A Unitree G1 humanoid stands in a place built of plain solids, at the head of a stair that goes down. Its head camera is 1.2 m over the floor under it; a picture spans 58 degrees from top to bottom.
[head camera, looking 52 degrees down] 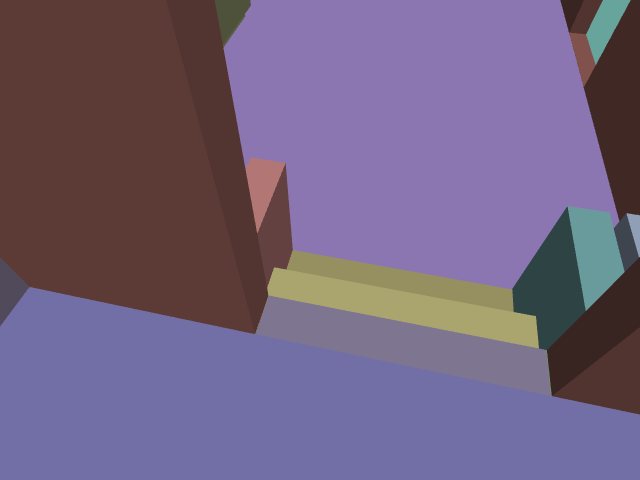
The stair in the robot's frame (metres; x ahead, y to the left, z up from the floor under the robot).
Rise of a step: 0.22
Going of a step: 0.25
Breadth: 1.00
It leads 13 degrees to the right of straight ahead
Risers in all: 3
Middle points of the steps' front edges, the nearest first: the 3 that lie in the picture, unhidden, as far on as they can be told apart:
0.62 -0.25 0.00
0.87 -0.30 -0.22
1.11 -0.36 -0.44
